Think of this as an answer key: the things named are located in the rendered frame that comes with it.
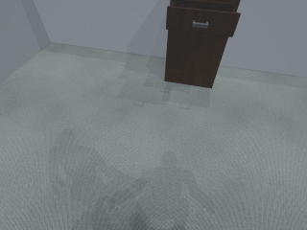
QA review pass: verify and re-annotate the drawer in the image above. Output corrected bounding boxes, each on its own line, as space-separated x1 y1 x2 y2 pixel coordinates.
166 0 241 37

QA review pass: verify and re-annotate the handle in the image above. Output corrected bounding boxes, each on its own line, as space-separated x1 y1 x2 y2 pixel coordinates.
192 20 209 29

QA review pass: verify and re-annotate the cabinet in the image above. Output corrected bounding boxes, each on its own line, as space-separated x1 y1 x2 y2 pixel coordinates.
164 0 241 88

